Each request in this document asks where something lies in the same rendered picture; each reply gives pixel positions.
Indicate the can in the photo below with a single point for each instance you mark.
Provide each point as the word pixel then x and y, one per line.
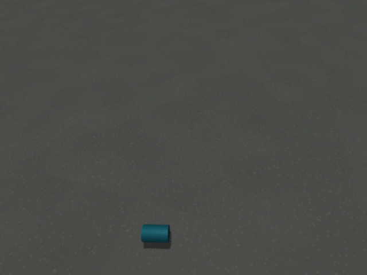
pixel 155 233

